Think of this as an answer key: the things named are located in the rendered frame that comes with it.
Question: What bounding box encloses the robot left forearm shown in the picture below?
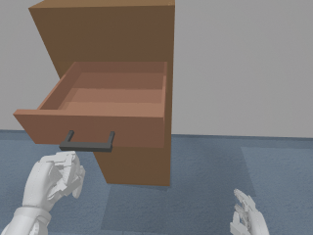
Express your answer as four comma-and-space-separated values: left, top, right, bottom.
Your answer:
1, 206, 52, 235

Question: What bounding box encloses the robot right hand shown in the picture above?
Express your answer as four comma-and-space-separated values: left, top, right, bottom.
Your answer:
230, 189, 270, 235

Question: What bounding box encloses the robot left hand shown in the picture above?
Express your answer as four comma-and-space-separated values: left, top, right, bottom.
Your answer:
22, 151, 86, 212

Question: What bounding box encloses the handle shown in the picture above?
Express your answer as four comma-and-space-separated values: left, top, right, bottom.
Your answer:
59, 130, 115, 153

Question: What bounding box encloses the drawer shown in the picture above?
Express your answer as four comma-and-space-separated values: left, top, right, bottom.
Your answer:
13, 62, 167, 148

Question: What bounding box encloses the cabinet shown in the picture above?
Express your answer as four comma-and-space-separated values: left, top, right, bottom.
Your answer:
28, 0, 175, 186

